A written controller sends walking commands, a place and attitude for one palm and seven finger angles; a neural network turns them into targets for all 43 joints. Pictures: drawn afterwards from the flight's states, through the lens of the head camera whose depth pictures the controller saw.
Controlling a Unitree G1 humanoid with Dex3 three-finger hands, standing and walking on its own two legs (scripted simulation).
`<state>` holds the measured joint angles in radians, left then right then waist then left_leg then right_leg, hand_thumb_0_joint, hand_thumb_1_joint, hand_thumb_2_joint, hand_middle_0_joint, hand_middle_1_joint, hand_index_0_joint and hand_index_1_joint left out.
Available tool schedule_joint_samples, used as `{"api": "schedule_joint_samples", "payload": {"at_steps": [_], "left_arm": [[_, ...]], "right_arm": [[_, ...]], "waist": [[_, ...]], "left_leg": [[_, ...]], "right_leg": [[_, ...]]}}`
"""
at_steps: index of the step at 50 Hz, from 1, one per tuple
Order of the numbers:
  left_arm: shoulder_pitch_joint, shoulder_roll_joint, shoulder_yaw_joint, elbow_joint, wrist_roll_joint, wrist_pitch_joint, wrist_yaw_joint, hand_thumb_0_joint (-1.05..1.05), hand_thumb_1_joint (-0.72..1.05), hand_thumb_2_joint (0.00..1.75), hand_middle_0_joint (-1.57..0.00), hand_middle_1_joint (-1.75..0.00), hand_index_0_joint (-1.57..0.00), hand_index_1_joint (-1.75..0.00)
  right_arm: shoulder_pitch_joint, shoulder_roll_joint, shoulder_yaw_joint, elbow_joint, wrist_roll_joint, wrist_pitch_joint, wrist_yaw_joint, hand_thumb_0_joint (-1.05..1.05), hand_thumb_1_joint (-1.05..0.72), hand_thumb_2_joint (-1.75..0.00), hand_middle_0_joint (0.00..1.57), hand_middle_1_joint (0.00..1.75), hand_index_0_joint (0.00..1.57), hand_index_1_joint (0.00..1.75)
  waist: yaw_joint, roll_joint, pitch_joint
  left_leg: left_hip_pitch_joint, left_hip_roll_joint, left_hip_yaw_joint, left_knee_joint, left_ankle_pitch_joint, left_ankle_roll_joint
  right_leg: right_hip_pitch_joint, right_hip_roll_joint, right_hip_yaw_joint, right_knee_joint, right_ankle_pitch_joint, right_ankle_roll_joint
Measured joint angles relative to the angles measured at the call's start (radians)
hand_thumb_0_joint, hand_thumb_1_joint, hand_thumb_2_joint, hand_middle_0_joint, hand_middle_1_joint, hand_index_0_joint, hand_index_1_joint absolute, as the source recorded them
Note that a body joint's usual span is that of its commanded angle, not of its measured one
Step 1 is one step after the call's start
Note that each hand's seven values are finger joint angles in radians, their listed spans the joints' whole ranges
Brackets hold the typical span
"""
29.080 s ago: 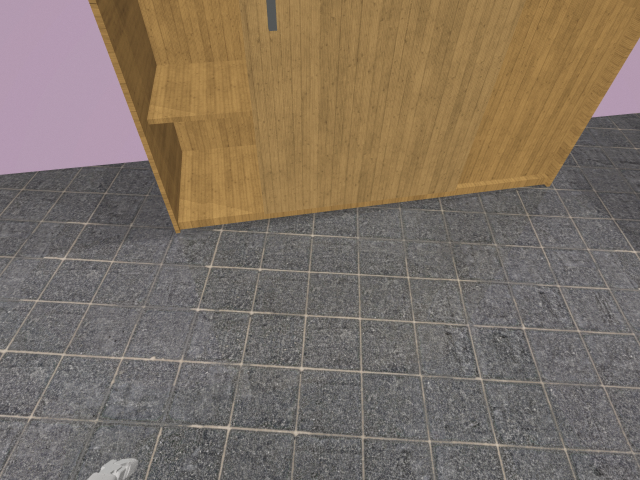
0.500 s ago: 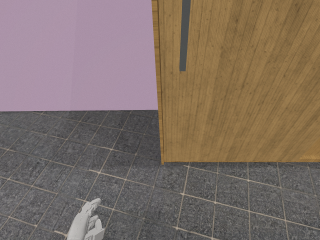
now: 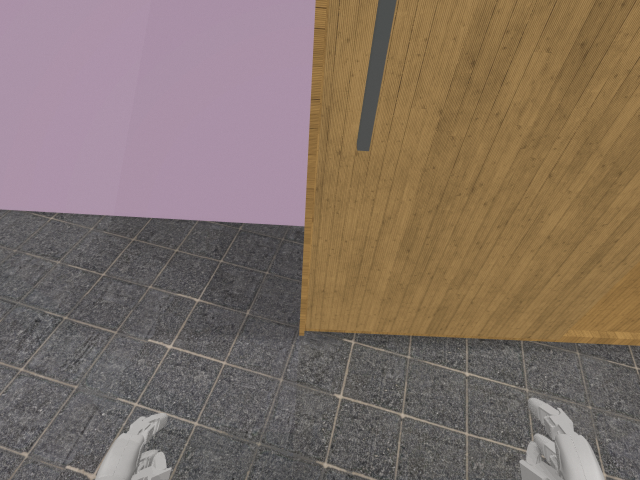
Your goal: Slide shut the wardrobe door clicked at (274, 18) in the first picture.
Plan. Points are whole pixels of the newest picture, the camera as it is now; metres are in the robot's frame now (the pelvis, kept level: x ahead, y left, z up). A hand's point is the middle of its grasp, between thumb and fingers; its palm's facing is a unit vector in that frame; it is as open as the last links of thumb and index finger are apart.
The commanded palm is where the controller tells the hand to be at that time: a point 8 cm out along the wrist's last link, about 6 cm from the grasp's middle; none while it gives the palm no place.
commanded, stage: let the arm hang, fingers relaxed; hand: right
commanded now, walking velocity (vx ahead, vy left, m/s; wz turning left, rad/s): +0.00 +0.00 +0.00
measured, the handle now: (374, 64) +0.72 -0.04 +0.21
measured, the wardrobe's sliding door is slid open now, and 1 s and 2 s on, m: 0.00 0.00 0.00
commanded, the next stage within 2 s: look to check the result in 0.94 s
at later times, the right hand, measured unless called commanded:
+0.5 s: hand out of the picture -0.04 -0.18 -0.16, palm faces +0.00 +0.98 -0.22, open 7.3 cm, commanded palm none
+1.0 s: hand out of the picture +0.06 -0.19 -0.16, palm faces -0.02 +0.97 -0.23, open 7.4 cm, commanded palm none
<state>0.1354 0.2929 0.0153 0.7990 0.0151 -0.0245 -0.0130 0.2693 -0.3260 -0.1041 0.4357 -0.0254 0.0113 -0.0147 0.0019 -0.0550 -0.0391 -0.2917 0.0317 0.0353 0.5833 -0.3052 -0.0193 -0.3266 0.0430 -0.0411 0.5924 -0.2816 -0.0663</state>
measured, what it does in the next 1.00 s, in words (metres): stands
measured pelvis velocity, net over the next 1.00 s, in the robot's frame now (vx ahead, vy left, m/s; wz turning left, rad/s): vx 0.00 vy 0.01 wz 0.02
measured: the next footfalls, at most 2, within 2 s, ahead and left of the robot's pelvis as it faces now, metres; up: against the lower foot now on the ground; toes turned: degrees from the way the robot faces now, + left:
none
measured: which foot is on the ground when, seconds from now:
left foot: down 0.00-1.00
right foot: down 0.00-1.00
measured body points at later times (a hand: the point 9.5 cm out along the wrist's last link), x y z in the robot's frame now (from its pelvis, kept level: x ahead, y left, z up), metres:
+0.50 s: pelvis -0.01 +0.00 +0.01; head +0.02 +0.00 +0.46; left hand -0.04 +0.22 -0.15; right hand -0.04 -0.23 -0.14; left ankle +0.00 +0.13 -0.73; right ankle +0.02 -0.08 -0.73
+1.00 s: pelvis +0.00 +0.01 +0.02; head +0.03 +0.01 +0.47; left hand +0.04 +0.26 -0.14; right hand +0.06 -0.24 -0.14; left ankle +0.00 +0.13 -0.73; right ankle +0.02 -0.08 -0.73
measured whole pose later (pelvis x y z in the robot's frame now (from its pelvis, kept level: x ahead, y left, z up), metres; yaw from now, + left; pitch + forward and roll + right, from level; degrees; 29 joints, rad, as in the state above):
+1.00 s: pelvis +0.00 +0.01 +0.02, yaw +1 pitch -1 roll +0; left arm 0.17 0.21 0.01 1.11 0.02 0.00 0.02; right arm 0.15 -0.21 -0.02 1.13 -0.01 -0.01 -0.02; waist 0.01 0.00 0.06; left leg -0.16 0.02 0.02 0.37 -0.20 -0.01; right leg -0.18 0.03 -0.05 0.37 -0.18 -0.05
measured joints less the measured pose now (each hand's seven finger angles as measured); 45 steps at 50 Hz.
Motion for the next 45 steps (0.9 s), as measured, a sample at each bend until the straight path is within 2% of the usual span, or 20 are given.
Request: {"api": "schedule_joint_samples", "payload": {"at_steps": [2,5,7,10,15,29,37,45], "left_arm": [[0.016,-0.011,-0.006,0.03,0.009,0.018,0.001,0.01,0.91,0.89,-0.2,-0.3,-0.2,-0.3],[0.05,-0.031,-0.017,0.085,0.017,0.035,0.006,0.01,0.91,0.89,-0.2,-0.29,-0.2,-0.3],[0.078,-0.049,-0.023,0.129,0.016,0.043,0.011,0.01,0.91,0.89,-0.2,-0.29,-0.2,-0.3],[0.121,-0.08,-0.026,0.198,0.015,0.052,0.02,0.01,0.91,0.89,-0.2,-0.29,-0.19,-0.3],[0.17,-0.115,-0.021,0.278,0.01,0.059,0.03,0.01,0.91,0.89,-0.2,-0.29,-0.19,-0.3],[0.142,-0.163,-0.01,0.309,0.01,0.045,0.036,0.01,0.91,0.89,-0.2,-0.29,-0.2,-0.3],[0.104,-0.13,-0.002,0.311,0.012,0.033,0.037,0.02,0.92,0.89,-0.2,-0.29,-0.2,-0.3],[0.059,-0.1,0.0,0.31,0.011,0.026,0.033,0.01,0.92,0.89,-0.2,-0.29,-0.2,-0.3]], "right_arm": [[-0.016,0.045,0.051,0.192,0.001,0.038,0.008,0.01,-0.91,-0.9,0.19,0.29,0.19,0.3],[-0.01,0.118,0.111,0.394,0.006,0.057,0.017,0.01,-0.91,-0.9,0.19,0.29,0.19,0.3],[0.002,0.152,0.111,0.482,0.011,0.051,0.0,0.01,-0.95,-0.9,0.2,0.29,0.2,0.3],[0.02,0.141,0.104,0.571,0.015,0.033,0.001,0.0,-1.0,-0.9,0.2,0.3,0.2,0.3],[0.052,0.133,0.104,0.671,0.018,0.016,0.003,0.0,-0.97,-0.9,0.2,0.29,0.2,0.3],[-0.007,0.157,0.095,0.713,0.015,0.0,-0.013,0.0,-0.91,-0.9,0.2,0.29,0.2,0.3],[-0.07,0.169,0.093,0.686,0.011,-0.012,-0.01,0.0,-0.91,-0.9,0.2,0.29,0.2,0.3],[-0.104,0.141,0.09,0.683,0.012,-0.018,-0.005,0.0,-0.91,-0.9,0.2,0.29,0.2,0.3]], "waist": [[0.015,0.023,0.014],[0.024,0.059,0.047],[0.021,0.078,0.069],[0.007,0.092,0.094],[-0.002,0.075,0.116],[0.005,0.032,0.104],[0.008,0.04,0.09],[0.012,0.05,0.094]], "left_leg": [[0.01,0.0,-0.005,0.001,0.0,0.002],[0.036,-0.007,-0.01,-0.036,0.023,0.004],[0.052,-0.014,-0.008,-0.073,0.044,0.009],[0.072,-0.023,0.001,-0.127,0.075,0.016],[0.092,-0.027,0.007,-0.178,0.104,0.017],[0.086,-0.012,-0.01,-0.173,0.106,0.007],[0.094,-0.006,-0.014,-0.17,0.098,0.003],[0.12,-0.013,-0.015,-0.194,0.101,0.008]], "right_leg": [[0.018,0.0,-0.005,-0.01,0.004,0.003],[0.046,-0.006,-0.009,-0.049,0.024,0.007],[0.059,-0.011,-0.006,-0.078,0.042,0.011],[0.068,-0.019,0.003,-0.112,0.065,0.017],[0.077,-0.022,0.009,-0.141,0.083,0.017],[0.09,-0.007,-0.008,-0.17,0.098,0.005],[0.109,0.0,-0.012,-0.187,0.1,0.004],[0.132,-0.007,-0.012,-0.204,0.099,0.011]]}}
